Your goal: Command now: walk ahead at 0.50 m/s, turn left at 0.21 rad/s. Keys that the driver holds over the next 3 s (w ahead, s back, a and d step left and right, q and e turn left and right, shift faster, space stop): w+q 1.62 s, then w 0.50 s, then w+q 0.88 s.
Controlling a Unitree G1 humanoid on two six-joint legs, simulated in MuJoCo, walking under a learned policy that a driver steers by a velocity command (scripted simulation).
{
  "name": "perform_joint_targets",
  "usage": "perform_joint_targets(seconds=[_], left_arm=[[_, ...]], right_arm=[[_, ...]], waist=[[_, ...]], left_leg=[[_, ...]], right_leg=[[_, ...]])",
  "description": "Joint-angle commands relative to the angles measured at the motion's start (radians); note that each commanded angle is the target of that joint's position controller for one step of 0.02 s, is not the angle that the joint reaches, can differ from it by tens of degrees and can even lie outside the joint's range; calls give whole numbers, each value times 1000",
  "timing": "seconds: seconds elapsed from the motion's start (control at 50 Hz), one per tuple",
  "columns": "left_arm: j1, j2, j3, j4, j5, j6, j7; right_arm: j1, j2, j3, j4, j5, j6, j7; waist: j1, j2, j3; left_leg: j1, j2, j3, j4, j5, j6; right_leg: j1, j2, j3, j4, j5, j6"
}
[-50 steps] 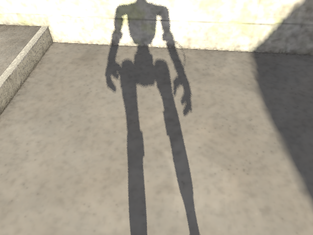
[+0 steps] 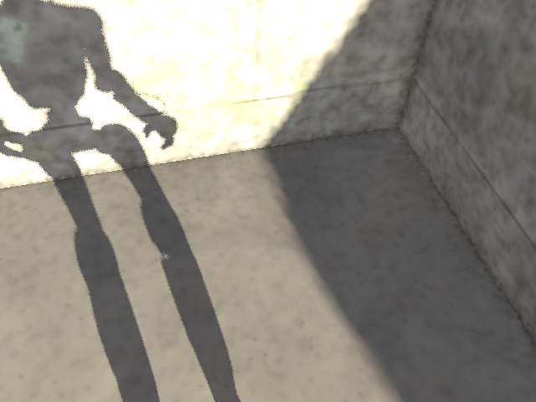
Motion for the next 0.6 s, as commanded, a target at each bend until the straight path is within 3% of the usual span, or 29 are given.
perform_joint_targets(seconds=[0.02,0.08,0.12,0.18,0.24,0.26,0.28,0.3,0.32,0.34,0.36,0.4,0.5,0.6], left_arm=[[-34,41,11,-98,9,-17,7],[-142,9,-9,-128,4,-18,0],[-200,25,-8,-145,-9,-20,-5],[-261,54,0,-176,-21,-27,-10],[-173,84,21,-159,-20,-38,-10],[-58,119,35,-141,-11,-40,-2],[86,184,52,-122,5,-33,9],[149,222,64,-94,1,-20,0],[114,144,48,-106,-7,-21,-2],[74,100,34,-109,-10,-19,-3],[19,82,26,-113,-2,-17,-7],[-40,55,17,-103,5,-18,-15],[-12,96,36,-57,5,-25,-12],[35,149,51,-23,-11,-15,-2]], right_arm=[[-23,-118,-24,-67,8,-2,-6],[6,-171,-43,-67,20,10,-21],[47,-176,-47,-63,26,17,-24],[98,-166,-46,-60,32,29,-26],[100,-142,-43,-74,30,38,-32],[71,-103,-33,-93,24,33,-31],[97,-28,-14,-111,19,25,-30],[146,-64,-14,-149,40,12,-31],[126,-138,-34,-132,40,14,-31],[66,-154,-40,-136,31,21,-28],[51,-133,-41,-134,24,28,-26],[31,-105,-42,-150,22,42,-20],[-46,-69,-31,-195,18,57,-5],[-200,-56,-15,-246,17,57,26]], waist=[[33,116,-42],[10,116,-37],[-11,120,-33],[-22,121,-27],[40,124,-56],[100,103,-110],[138,-75,-221],[116,-322,-248],[119,-194,-150],[116,-129,-63],[88,-77,-28],[46,-83,25],[39,-44,18],[89,-38,49]], left_leg=[[119,225,-307,-191,118,202],[21,199,-253,-201,99,190],[5,201,-265,-193,60,184],[38,207,-322,-137,-20,169],[17,159,-351,-14,-86,119],[-80,117,-306,135,-99,80],[-283,17,-156,448,-298,21],[-513,15,-76,654,-467,5],[-578,87,-95,777,-391,-7],[-587,109,-80,815,-306,-10],[-552,132,-66,811,-239,-15],[-491,173,-65,772,-170,-21],[-478,186,-47,626,14,-53],[-384,174,29,356,165,-37]], right_leg=[[-119,-53,10,-189,19,27],[7,-23,-7,-413,178,47],[60,-1,3,-494,274,57],[114,20,23,-600,269,53],[316,10,22,-711,240,19],[491,-79,89,-707,215,-21],[758,-280,302,-727,138,-99],[829,-455,667,-817,-81,-224],[755,-421,645,-845,-195,-221],[662,-368,508,-856,-133,-186],[573,-320,406,-882,-38,-164],[438,-271,257,-931,134,-144],[415,-252,43,-967,392,-155],[430,-249,-95,-966,381,-123]])
Next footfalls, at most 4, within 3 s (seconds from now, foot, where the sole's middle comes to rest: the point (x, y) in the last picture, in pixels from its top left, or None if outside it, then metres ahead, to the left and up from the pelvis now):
0.26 right None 0.28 -0.13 -0.78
0.76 left None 0.45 0.22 -0.78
1.24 right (189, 298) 0.79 0.21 -0.78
1.76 left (34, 322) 0.72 0.61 -0.78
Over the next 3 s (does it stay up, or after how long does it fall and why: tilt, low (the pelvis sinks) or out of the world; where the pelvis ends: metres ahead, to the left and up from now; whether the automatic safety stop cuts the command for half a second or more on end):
stays up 0.66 0.96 0.00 its command is cut before an obstacle after 1.7 s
